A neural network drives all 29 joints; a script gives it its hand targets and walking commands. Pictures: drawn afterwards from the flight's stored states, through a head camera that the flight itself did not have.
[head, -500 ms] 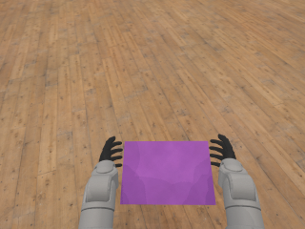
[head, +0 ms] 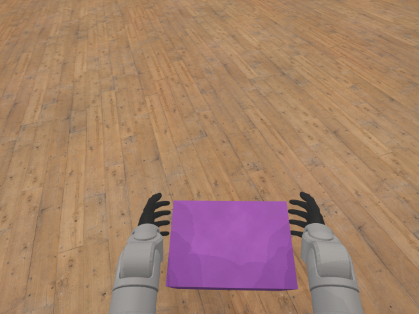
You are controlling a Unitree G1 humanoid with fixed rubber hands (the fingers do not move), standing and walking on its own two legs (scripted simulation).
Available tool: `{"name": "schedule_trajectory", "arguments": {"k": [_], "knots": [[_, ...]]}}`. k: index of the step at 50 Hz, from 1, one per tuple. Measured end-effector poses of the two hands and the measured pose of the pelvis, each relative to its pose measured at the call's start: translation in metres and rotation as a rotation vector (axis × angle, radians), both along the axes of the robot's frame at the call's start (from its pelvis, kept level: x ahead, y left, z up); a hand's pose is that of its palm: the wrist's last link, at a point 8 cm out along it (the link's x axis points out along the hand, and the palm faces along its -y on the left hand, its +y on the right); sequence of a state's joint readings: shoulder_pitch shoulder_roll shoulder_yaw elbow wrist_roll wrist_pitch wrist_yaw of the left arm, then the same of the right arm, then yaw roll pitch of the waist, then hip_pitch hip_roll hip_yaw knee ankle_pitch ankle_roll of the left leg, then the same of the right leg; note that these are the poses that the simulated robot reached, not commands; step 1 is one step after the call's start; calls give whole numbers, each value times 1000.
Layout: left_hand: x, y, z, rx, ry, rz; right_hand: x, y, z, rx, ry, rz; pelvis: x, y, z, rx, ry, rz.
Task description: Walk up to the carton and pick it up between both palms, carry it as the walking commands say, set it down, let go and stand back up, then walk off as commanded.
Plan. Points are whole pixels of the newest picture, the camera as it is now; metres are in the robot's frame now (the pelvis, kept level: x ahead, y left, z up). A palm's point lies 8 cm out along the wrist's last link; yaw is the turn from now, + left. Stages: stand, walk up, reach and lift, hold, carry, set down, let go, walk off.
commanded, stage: carry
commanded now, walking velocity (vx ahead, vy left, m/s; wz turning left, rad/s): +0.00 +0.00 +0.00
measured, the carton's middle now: (228, 247) +0.29 -0.01 -0.08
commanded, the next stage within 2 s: none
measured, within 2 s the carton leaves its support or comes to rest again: neither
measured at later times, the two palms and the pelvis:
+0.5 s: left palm (148, 232) +0.27 +0.15 +0.03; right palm (318, 233) +0.26 -0.17 +0.03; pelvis +0.00 +0.00 +0.00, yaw +0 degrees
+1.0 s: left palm (134, 236) +0.24 +0.16 +0.07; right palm (316, 229) +0.25 -0.15 +0.07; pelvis -0.02 +0.00 -0.02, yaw +5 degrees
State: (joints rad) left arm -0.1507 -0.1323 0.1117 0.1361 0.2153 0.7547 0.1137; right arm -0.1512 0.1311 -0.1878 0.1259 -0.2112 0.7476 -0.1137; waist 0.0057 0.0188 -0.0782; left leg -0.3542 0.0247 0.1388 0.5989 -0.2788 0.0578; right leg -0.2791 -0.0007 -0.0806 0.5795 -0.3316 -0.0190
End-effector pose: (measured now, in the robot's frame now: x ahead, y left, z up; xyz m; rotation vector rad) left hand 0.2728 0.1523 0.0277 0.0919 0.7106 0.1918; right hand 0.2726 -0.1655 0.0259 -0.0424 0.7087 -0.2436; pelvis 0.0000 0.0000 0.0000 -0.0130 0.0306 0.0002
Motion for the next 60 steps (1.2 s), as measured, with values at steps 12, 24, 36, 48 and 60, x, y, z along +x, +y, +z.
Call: {"name": "schedule_trajectory", "arguments": {"k": [12, 24, 36, 48, 60], "knots": [[-2, 4, 3, -15, -18, 0, 0, 2, 3, -1, -17, 11, 3, 2, 0, 3, 3, -2], [-7, -2, 6, -23, -16, -23, -8, -5, 5, 2, -14, 8, 0, -1, 1, 3, -7, 1], [-10, -8, 6, -14, -16, -41, -17, -10, 5, -3, -12, -7, -6, -4, 1, 1, -7, -4], [-24, 3, 40, -43, -115, 74, -17, 4, 40, 42, -110, -11, -19, -5, -12, -9, 25, 65], [-90, 39, 31, -69, -21, 222, -41, 44, 35, 40, -10, 106, -41, 1, -20, -22, 19, 110]]}}
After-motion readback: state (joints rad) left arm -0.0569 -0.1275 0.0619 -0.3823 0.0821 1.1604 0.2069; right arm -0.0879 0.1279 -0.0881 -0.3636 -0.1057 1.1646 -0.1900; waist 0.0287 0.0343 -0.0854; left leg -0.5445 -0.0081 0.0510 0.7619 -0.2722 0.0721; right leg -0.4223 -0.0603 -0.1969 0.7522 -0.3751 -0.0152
